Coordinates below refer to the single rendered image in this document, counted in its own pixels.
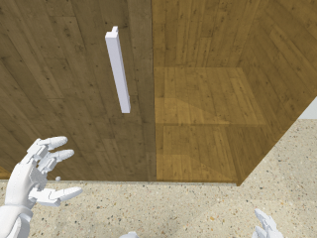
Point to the left robot forearm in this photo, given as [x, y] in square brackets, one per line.
[15, 221]

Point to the right robot hand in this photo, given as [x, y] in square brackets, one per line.
[269, 226]

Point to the left robot hand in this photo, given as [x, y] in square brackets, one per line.
[21, 188]

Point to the handle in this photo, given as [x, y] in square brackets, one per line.
[116, 60]

